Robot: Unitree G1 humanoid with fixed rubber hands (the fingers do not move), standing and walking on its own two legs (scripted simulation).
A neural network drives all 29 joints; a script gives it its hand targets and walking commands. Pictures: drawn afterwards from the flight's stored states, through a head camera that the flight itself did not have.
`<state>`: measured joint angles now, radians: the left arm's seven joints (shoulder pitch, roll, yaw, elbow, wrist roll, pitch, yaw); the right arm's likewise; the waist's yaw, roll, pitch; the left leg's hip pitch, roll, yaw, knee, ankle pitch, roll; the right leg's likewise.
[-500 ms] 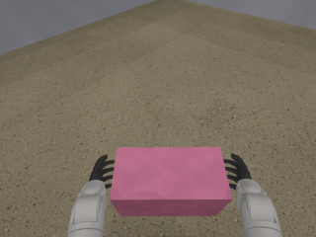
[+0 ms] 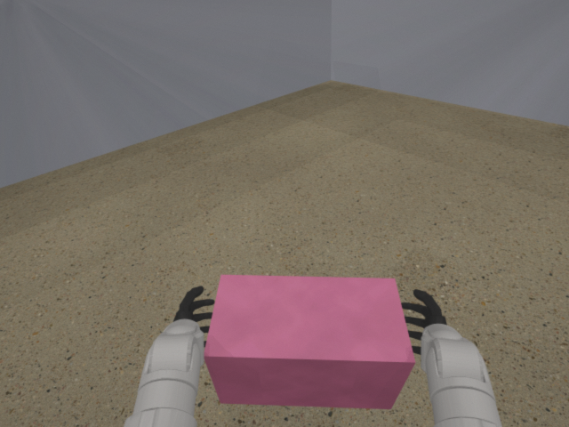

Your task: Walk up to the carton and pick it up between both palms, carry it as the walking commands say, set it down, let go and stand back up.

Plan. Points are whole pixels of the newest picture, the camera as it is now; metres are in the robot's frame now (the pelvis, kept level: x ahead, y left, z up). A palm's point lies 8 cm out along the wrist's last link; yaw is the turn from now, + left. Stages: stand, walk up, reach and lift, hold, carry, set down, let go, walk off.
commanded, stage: set down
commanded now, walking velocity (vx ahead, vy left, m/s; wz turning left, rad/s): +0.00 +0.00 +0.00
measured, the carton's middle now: (306, 342) +0.31 -0.01 -0.04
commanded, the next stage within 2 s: none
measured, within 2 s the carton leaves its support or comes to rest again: neither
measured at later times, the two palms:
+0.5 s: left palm (170, 365) +0.28 +0.21 -0.03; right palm (409, 371) +0.24 -0.17 -0.03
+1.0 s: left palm (195, 387) +0.30 +0.19 -0.13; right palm (405, 390) +0.26 -0.18 -0.13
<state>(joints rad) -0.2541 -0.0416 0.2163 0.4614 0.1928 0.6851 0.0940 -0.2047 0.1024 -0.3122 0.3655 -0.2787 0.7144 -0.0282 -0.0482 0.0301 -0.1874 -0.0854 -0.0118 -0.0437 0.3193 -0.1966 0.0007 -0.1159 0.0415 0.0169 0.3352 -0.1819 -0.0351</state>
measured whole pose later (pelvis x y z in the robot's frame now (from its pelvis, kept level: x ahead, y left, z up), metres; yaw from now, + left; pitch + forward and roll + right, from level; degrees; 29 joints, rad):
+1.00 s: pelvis -0.05 +0.05 -0.07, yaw -2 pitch +26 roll +0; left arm -0.37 -0.02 0.28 0.57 0.12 0.28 0.13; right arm -0.43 0.01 -0.37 0.62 -0.18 0.28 0.08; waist -0.08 0.04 -0.19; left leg -0.99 -0.11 -0.06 0.88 -0.33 0.04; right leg -1.02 0.03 0.10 0.87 -0.30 0.04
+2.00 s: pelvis -0.09 +0.04 -0.22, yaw -2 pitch +45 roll -1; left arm -0.74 0.12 0.22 0.78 -0.01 0.26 0.17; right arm -0.71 -0.05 -0.34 0.73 -0.03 0.26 -0.11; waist -0.06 0.04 -0.32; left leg -1.83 -0.14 -0.07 1.54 -0.49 0.00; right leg -1.85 0.08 0.07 1.50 -0.45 0.05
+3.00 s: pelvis -0.17 +0.02 -0.37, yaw -1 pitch +25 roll +1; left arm -1.34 0.36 0.13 0.86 -0.13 0.30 0.20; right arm -1.26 -0.22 -0.26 0.73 0.12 0.33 -0.26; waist -0.06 0.01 0.52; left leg -1.99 -0.14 -0.02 2.03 -0.49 -0.05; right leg -2.02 0.11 0.04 2.00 -0.42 0.05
